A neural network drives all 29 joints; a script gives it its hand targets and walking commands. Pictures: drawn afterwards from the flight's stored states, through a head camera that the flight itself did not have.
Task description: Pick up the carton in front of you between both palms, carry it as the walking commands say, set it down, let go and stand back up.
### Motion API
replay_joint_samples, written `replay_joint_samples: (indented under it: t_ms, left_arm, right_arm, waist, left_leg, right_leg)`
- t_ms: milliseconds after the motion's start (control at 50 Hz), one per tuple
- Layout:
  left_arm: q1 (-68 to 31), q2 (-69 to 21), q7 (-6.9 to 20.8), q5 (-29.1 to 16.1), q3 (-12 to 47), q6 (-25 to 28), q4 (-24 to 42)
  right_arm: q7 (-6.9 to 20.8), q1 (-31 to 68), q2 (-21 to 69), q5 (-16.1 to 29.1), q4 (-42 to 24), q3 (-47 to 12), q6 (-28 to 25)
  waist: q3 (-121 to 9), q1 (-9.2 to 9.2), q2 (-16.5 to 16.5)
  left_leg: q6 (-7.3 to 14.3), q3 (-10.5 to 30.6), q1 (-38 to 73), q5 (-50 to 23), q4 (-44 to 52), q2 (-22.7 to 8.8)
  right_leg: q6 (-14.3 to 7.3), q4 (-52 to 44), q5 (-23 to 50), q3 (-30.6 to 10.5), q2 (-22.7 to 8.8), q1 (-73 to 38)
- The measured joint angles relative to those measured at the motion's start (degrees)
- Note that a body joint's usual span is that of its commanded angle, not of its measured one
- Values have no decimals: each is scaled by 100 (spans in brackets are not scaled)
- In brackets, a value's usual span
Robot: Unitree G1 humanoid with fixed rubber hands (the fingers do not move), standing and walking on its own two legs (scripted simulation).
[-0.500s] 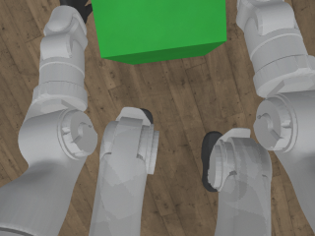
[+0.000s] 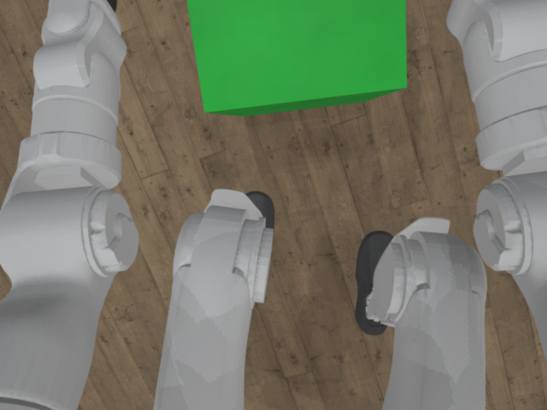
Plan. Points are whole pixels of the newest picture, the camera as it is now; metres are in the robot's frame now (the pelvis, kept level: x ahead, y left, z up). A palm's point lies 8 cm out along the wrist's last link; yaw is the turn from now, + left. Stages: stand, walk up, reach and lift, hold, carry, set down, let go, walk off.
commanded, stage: set down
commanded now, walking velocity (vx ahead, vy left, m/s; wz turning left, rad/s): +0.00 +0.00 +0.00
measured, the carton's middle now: (295, 28) +0.53 +0.09 -0.26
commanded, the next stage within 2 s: let go in 0.84 s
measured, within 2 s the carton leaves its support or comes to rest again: neither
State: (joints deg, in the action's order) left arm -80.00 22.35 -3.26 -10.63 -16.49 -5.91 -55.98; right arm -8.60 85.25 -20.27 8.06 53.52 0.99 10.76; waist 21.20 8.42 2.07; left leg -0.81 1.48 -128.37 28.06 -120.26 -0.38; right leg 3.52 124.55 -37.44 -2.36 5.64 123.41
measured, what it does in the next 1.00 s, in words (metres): rises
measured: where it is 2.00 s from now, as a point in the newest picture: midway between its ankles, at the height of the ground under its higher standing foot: (311, 279)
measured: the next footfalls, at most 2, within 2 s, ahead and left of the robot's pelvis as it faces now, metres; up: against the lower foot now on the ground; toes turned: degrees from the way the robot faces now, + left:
none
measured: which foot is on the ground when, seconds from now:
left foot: down 0.00-1.00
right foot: down 0.00-1.00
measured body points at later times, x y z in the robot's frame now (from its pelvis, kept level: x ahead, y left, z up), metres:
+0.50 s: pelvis +0.02 +0.00 +0.12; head +0.35 +0.04 +0.42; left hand +0.52 +0.31 +0.01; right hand +0.61 -0.07 +0.01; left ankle +0.13 +0.12 -0.35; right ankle +0.09 -0.13 -0.35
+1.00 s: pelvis +0.05 +0.01 +0.25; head +0.35 +0.05 +0.59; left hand +0.51 +0.31 +0.15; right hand +0.59 -0.09 +0.15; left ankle +0.13 +0.12 -0.35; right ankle +0.09 -0.13 -0.35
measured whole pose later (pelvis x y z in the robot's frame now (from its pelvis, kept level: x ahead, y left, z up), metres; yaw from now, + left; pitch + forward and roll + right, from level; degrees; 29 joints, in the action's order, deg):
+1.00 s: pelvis +0.05 +0.01 +0.25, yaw +1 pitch +45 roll -3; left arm -56.6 14.8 3.9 3.6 -22.9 -10.0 -43.9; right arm -4.8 63.5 -10.9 -6.2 47.3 15.2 12.9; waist -4.2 6.3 2.2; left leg -0.1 2.9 -93.1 16.3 -64.0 0.9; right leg 2.6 65.6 -22.7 -3.4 3.6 88.5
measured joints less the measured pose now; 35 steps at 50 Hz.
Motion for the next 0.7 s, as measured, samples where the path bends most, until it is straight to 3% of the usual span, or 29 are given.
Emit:
replay_joint_samples:
  t_ms: [240, 520, 700]
  left_arm:
    - [549, -306, 93, 590, -287, -352, 225]
    - [1215, -368, 258, 555, -458, -656, 967]
    - [1525, -450, 391, 671, -513, -679, 1046]
  right_arm:
    - [186, -197, 291, -644, 567, 931, 169]
    - [164, -954, 396, -686, -379, 778, 459]
    - [280, -1289, 517, -838, -430, 972, 460]
  waist:
    - [-1392, -27, 111]
    - [-2077, -47, 41]
    - [-2414, -97, 63]
  left_leg:
    - [-66, 129, 380, -196, 1249, 139]
    - [-21, 87, 1113, -367, 2604, 130]
    - [-15, 130, 1919, -631, 3718, 171]
  right_leg:
    - [-111, -1301, 224, 97, -127, -400]
    - [-97, -2703, 498, -19, -120, -1080]
    - [-122, -3847, 795, -31, -178, -1881]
